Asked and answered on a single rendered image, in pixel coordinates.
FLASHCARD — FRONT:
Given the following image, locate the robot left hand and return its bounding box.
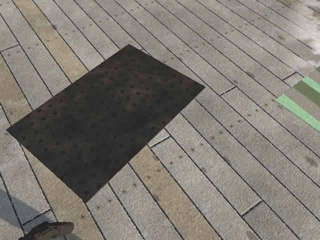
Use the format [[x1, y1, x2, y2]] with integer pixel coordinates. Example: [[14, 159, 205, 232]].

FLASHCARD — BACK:
[[18, 221, 74, 240]]

